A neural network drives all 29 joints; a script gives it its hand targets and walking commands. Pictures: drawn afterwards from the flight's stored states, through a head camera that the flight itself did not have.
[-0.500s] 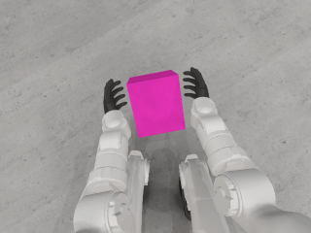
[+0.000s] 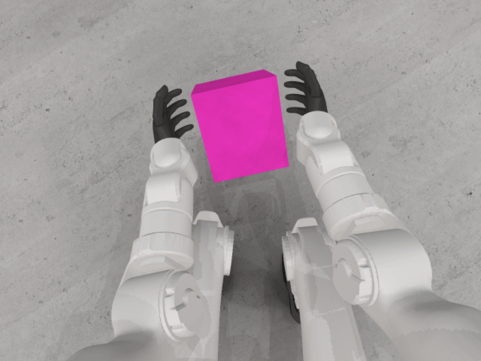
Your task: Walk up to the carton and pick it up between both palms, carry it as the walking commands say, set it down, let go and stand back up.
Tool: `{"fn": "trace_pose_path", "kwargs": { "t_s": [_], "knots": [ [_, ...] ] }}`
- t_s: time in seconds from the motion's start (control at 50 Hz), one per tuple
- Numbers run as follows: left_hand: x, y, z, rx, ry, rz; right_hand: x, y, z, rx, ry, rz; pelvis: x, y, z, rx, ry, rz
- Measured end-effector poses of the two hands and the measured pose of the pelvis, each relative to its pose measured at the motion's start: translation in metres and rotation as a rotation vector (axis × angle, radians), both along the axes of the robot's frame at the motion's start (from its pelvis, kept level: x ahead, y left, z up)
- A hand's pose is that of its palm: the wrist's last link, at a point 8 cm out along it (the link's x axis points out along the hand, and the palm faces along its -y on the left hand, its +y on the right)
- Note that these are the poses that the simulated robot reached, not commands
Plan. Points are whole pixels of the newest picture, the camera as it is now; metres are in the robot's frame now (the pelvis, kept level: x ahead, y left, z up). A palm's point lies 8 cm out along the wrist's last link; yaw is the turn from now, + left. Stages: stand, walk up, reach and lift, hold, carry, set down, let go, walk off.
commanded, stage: set down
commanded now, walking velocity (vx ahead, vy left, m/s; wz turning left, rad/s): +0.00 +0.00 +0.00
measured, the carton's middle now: (240, 123) +0.51 +0.05 -0.24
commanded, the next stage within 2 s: none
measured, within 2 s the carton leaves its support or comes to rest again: neither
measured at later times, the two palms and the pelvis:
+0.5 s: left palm (179, 136) +0.47 +0.16 -0.19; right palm (302, 115) +0.51 -0.07 -0.19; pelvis +0.00 +0.00 -0.05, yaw +0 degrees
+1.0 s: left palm (171, 124) +0.50 +0.18 -0.22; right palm (292, 110) +0.53 -0.06 -0.23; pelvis +0.01 +0.00 -0.08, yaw +1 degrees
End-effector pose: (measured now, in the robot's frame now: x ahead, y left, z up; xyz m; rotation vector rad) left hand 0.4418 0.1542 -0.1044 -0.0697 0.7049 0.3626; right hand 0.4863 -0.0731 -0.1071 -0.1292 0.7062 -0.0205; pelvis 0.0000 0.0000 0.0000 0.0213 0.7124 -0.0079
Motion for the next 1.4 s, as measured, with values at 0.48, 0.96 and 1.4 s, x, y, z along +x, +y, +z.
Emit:
{"fn": "trace_pose_path", "kwargs": {
  "t_s": [0.48, 0.96, 1.4],
  "knots": [
    [0.022, 0.004, -0.079, -0.006, 0.025, -0.028, 0.023, 0.002, -0.081, -0.014, 0.033, 0.034, -0.004, 0.003, -0.052, 0.001, 0.005, 0.002],
    [0.056, 0.029, -0.117, 0.006, 0.035, -0.069, 0.045, 0.013, -0.125, 0.081, 0.044, 0.125, 0.004, -0.001, -0.079, 0.016, 0.0, 0.008],
    [0.068, 0.035, -0.127, -0.005, 0.02, -0.087, 0.057, 0.015, -0.134, 0.108, 0.027, 0.143, 0.016, 0.004, -0.076, 0.014, 0.04, 0.013]
  ]
}}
